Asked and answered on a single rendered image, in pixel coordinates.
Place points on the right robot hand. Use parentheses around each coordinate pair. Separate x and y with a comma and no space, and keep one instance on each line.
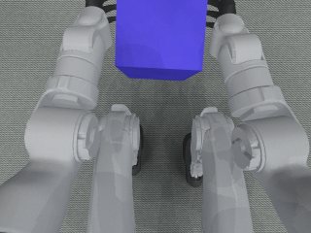
(224,7)

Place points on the robot right shin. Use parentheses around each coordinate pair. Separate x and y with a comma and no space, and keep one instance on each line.
(196,168)

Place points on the left robot forearm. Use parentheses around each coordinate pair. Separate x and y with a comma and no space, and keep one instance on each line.
(79,63)

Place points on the carton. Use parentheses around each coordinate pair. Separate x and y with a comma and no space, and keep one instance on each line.
(160,39)

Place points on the robot right upper arm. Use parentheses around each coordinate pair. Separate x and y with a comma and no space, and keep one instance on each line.
(275,150)

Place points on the right robot forearm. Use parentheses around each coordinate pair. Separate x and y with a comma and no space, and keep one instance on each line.
(251,91)

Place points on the left robot hand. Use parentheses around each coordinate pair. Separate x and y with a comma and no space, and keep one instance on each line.
(106,9)

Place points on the robot left shin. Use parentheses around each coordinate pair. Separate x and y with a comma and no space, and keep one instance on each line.
(102,123)

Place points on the robot left upper arm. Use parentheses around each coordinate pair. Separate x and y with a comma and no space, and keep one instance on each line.
(58,141)

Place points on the robot shin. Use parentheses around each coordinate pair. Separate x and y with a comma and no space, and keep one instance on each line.
(102,123)
(196,168)

